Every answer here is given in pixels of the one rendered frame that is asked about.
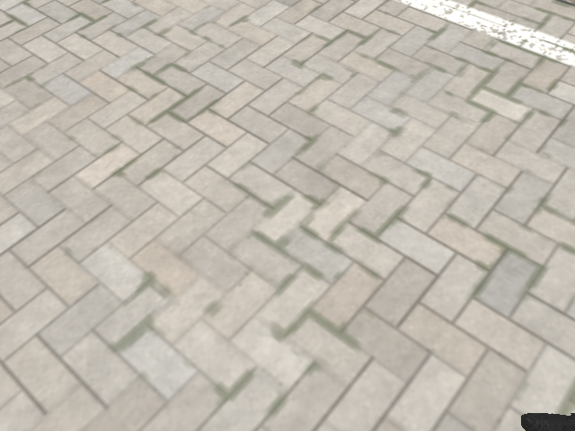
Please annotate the robot right hand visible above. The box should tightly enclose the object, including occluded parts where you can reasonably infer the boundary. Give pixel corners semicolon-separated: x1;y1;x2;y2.
521;413;575;431

